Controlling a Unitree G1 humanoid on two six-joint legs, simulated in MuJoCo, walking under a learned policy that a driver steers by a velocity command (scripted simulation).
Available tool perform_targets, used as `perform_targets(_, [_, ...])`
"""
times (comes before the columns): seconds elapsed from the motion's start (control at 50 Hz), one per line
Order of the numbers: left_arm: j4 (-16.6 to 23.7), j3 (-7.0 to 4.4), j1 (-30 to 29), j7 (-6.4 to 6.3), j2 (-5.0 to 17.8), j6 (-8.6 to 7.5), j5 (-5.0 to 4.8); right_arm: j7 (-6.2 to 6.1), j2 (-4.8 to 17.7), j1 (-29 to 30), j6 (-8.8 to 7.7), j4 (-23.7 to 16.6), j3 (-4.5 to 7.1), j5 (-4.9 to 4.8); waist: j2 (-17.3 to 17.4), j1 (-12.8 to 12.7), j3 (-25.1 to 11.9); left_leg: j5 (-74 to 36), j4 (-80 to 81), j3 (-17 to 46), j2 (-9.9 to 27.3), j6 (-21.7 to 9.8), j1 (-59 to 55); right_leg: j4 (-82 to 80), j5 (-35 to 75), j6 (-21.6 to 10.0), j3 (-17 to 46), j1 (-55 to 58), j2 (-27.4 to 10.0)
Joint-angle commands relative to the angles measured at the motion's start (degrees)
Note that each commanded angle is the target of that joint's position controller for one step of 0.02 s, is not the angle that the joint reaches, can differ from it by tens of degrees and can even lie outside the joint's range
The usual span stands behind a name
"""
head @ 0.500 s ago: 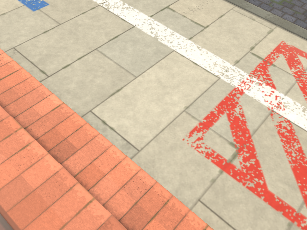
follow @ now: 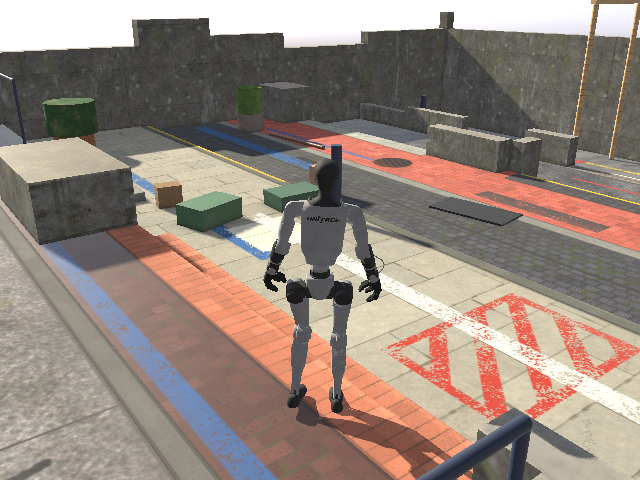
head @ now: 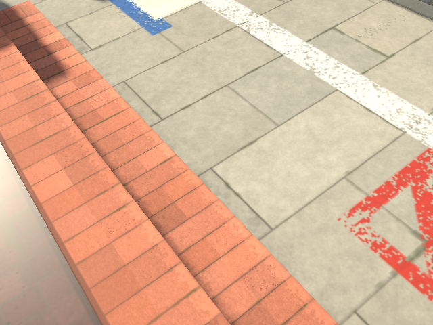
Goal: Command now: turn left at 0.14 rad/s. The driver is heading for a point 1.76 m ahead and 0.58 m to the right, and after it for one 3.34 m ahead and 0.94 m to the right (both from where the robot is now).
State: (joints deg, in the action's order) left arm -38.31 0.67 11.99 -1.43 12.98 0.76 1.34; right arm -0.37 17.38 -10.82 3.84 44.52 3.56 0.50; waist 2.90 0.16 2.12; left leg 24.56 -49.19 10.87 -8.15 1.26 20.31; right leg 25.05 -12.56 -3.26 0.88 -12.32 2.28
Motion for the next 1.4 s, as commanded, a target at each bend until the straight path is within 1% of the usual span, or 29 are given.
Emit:
perform_targets(0.02, [2.80,-1.90,-1.77,0.06,7.17,-1.14,0.00,0.12,3.60,-1.74,-0.07,-0.76,0.58,-0.22,-10.67,0.68,-3.43,0.33,3.23,-2.26,2.01,1.57,-0.75,-7.05,19.60,-7.24,10.57,4.07,-11.90])
perform_targets(0.1, [0.44,-2.86,1.36,0.71,9.16,-0.35,0.05,-0.32,2.40,0.49,0.19,0.38,-0.67,-0.58,-13.01,-1.42,-3.41,-0.50,18.37,-7.91,3.68,0.19,-5.81,-4.93,18.32,-6.97,11.69,5.29,-11.30])
perform_targets(0.14, [-0.32,-3.20,1.01,0.83,9.60,-0.16,-0.48,-0.74,2.03,-1.43,-0.29,1.94,-1.09,-0.51,-11.43,0.22,-4.01,-12.72,30.21,-8.08,4.73,-1.11,-12.06,-2.81,19.42,-4.66,11.47,3.53,-10.68])
perform_targets(0.18, [-0.16,-2.89,2.13,0.98,8.06,-0.88,-0.68,-1.28,5.60,-1.09,-1.50,1.94,-0.92,0.89,-6.15,-0.88,-6.71,-21.88,30.34,0.46,11.75,-2.97,-19.71,-1.28,14.11,-1.23,10.42,-1.22,-9.43])
perform_targets(0.2, [-0.11,-2.33,2.10,1.19,5.79,-0.90,-1.20,-1.41,6.60,2.11,-1.69,3.17,-0.61,0.03,3.39,-3.21,-4.50,-25.25,27.23,0.88,12.28,-4.65,-13.41,-3.88,6.20,-0.22,6.08,0.48,-5.39])
perform_targets(0.24, [-1.64,-2.54,0.19,0.83,7.11,-0.53,-0.46,-1.34,3.38,3.09,-2.38,3.51,-1.67,-0.28,0.22,-1.41,-3.59,-21.16,28.57,0.83,11.79,-4.58,-11.20,-3.33,4.39,0.61,5.15,2.92,-4.86])
perform_targets(0.52, [-10.58,-2.03,2.20,0.67,7.07,-0.35,-0.46,-1.96,3.35,0.97,-3.01,12.82,-2.39,-0.27,-2.49,-1.33,-0.81,-19.08,31.62,1.04,11.35,-5.16,-10.10,-4.48,6.17,1.70,5.22,3.22,-6.19])
perform_targets(0.54, [-11.51,-1.88,2.86,0.77,6.74,-0.35,-0.36,-1.96,3.07,-0.10,-3.00,13.60,-2.52,-0.27,-2.21,-1.17,-2.32,-12.51,32.82,1.26,11.08,-5.51,-10.42,-4.45,1.57,1.78,4.73,4.06,-5.66])
perform_targets(0.58, [-12.14,-2.44,2.72,0.98,7.77,-0.09,0.07,-1.85,5.82,-2.31,-2.45,14.45,-1.32,-0.09,0.45,-0.27,-0.43,8.28,33.82,3.99,10.94,-8.33,-8.97,1.46,-12.75,0.93,1.63,-0.47,-1.98])
perform_targets(0.64, [-10.77,-2.00,-0.76,1.26,5.74,-0.36,0.88,-1.41,7.92,-6.54,-2.47,15.15,0.17,0.61,5.59,2.81,6.79,23.72,40.58,16.85,19.83,-15.00,-8.60,14.12,-13.90,0.21,-2.92,-13.90,-0.76])
perform_targets(0.72, [-9.44,-2.71,-1.65,1.87,7.41,-2.65,0.21,-1.21,6.50,-7.23,-4.53,15.38,0.83,1.07,3.61,2.41,5.68,9.25,39.50,16.17,21.67,-17.30,-13.37,18.65,-14.91,-0.91,-0.82,-19.22,-3.94])
perform_targets(0.76, [-9.72,-2.75,-0.33,2.19,6.74,-3.23,-0.02,-1.05,5.73,-6.79,-5.28,15.49,0.92,1.00,3.64,1.17,4.07,2.31,37.34,11.37,19.36,-15.56,-11.06,13.81,-11.39,-1.00,-2.54,-12.50,-2.91])
perform_targets(0.8, [-12.41,-2.81,7.12,2.36,5.13,-3.31,-0.59,-1.05,5.54,-3.52,-5.30,14.57,0.85,0.52,2.28,-3.58,2.96,-2.07,32.55,5.22,15.31,-12.02,-0.94,2.28,-2.51,-1.01,-5.55,4.95,-0.27])
perform_targets(0.82, [-14.74,-3.46,13.27,1.93,6.35,-3.53,-0.54,-1.09,4.00,-3.42,-5.56,14.10,0.33,1.00,-1.70,-6.19,1.34,-2.38,25.88,2.38,12.41,-10.27,6.40,-0.86,-3.29,-1.09,-2.97,16.27,-0.56])
perform_targets(0.84, [-16.01,-4.89,20.87,1.21,12.23,-4.12,0.46,-0.61,-0.19,-2.67,-6.18,12.65,-0.94,0.82,-15.05,-9.24,-2.13,-0.96,6.12,-6.59,5.27,-7.08,13.78,-11.77,-19.73,-3.36,17.80,23.93,-14.43])
perform_targets(0.86, [-17.78,-5.71,25.87,1.25,15.96,-3.63,-0.24,-0.39,2.17,-2.63,-6.55,11.55,-0.36,1.22,-18.19,-8.93,-2.43,5.32,-6.30,-9.39,1.90,-6.46,20.53,-18.01,-28.59,-7.72,37.86,22.58,-24.66])
perform_targets(0.88, [-16.94,-4.77,20.99,1.27,11.97,-3.54,-0.50,-0.27,4.75,-1.81,-6.71,11.87,0.21,1.60,-9.45,-5.48,3.28,1.16,-13.03,-6.19,6.33,-7.10,22.43,-17.54,-29.00,-8.36,34.81,17.30,-23.80])
perform_targets(0.9, [-15.04,-4.18,15.30,1.48,9.76,-4.08,-0.28,0.42,3.55,-1.78,-6.96,12.32,-0.10,1.23,-6.57,-3.08,6.24,-4.56,-14.24,-6.41,8.97,-6.99,22.26,-16.94,-21.95,-7.96,29.08,13.03,-21.29])
perform_targets(0.94, [-13.98,-3.43,12.00,1.76,7.67,-5.48,-0.23,1.39,2.15,-3.27,-7.06,13.36,-0.28,1.22,-5.82,-0.67,4.70,-10.83,-12.68,-7.46,11.79,-5.60,19.28,-17.33,-5.85,-6.66,19.66,11.46,-16.95])
perform_targets(1.02, [-17.24,-2.54,17.04,1.64,5.96,-6.50,-0.48,1.73,1.36,-0.56,-5.54,12.25,-0.37,1.18,-7.56,-0.56,1.85,-16.20,-11.30,-11.01,10.93,-3.76,19.61,-14.62,24.95,-5.57,8.46,14.46,-13.59])
perform_targets(1.14, [-19.92,-1.35,20.77,0.83,4.02,-5.90,-0.91,1.93,-1.75,12.98,-5.06,5.92,-2.05,1.08,-7.28,-2.48,6.08,-23.75,3.17,-15.68,9.42,-3.54,19.81,-15.18,36.47,-4.37,2.88,11.65,-11.49])
perform_targets(1.2, [-20.78,-1.56,20.60,0.12,5.74,-5.93,-1.08,2.28,-2.19,18.11,-5.75,3.29,-2.80,0.63,-7.27,-3.23,6.57,-26.39,13.70,-18.15,7.63,-4.41,14.24,-16.10,37.95,-3.96,2.03,11.96,-11.97])
perform_targets(1.26, [-21.37,-1.80,18.64,0.21,6.20,-5.32,-0.58,1.89,0.15,14.59,-5.68,3.20,-2.38,0.42,-9.22,-0.82,4.08,-21.09,15.56,-17.42,6.40,-7.17,8.68,-10.74,49.97,-3.81,0.51,17.00,-13.56])
perform_targets(1.3, [-19.83,-2.53,12.61,0.26,8.34,-4.86,-0.18,1.15,4.02,-3.85,-6.32,9.53,-0.62,0.87,-9.88,6.87,-4.71,-20.75,12.15,-15.32,3.87,-10.93,-8.63,5.86,61.23,-2.94,-1.64,14.63,-13.47])
perform_targets(1.32, [-19.65,-2.87,11.91,0.51,9.20,-4.81,-0.63,0.76,5.14,-12.97,-6.74,12.52,0.26,1.58,-8.25,10.32,-6.39,-21.36,16.08,-13.65,4.54,-12.34,-19.99,17.19,54.39,-2.84,-0.91,7.57,-12.47])
perform_targets(1.34, [-19.30,-2.70,14.30,0.83,7.53,-5.13,-0.69,0.17,9.36,-18.82,-7.03,13.97,1.67,2.33,-0.35,11.07,-9.03,-26.64,19.73,-4.95,13.47,-15.43,-30.17,35.20,32.75,-2.03,-3.21,-1.65,-7.53])
perform_targets(1.36, [-20.79,-1.55,24.59,1.47,0.04,-4.64,-1.82,0.37,9.02,-18.37,-6.62,13.16,1.80,1.15,11.90,4.97,-18.80,-22.78,22.48,20.09,28.01,-25.69,-44.43,59.55,-19.62,1.28,-2.45,-19.63,1.78])
perform_targets(1.38, [-20.15,-2.72,19.94,1.01,5.85,-4.54,-0.18,1.08,5.82,-14.28,-6.64,12.35,1.21,-1.09,1.10,5.79,-13.19,-17.65,28.64,21.68,27.16,-25.86,-36.31,59.69,-16.44,-0.38,2.29,-25.54,0.89])
perform_targets(1.4, [-17.90,-3.46,13.96,1.24,6.82,-4.79,-0.08,1.05,4.79,-8.47,-6.78,10.92,0.75,-0.73,0.06,3.65,-4.99,-13.31,31.60,16.53,26.46,-24.26,-27.20,54.53,-12.28,-0.88,4.50,-26.75,-3.20])
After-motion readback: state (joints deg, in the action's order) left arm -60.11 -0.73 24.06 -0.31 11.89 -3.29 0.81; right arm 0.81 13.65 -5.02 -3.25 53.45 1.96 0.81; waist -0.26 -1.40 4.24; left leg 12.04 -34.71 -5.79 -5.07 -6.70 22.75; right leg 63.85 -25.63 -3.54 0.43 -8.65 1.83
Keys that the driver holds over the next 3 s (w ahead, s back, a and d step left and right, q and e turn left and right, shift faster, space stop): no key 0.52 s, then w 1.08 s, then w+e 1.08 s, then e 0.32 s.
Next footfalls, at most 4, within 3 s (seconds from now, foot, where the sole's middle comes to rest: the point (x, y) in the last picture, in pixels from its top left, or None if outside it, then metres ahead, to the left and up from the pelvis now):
0.16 left None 0.01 0.12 -0.78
0.82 right None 0.10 -0.08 -0.78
1.32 left None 0.43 0.07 -0.78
1.88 right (272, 289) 0.67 -0.10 -0.94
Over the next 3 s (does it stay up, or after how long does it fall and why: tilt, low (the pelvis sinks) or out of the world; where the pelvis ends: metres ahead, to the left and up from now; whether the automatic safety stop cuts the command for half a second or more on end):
stays up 1.13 -0.21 -0.32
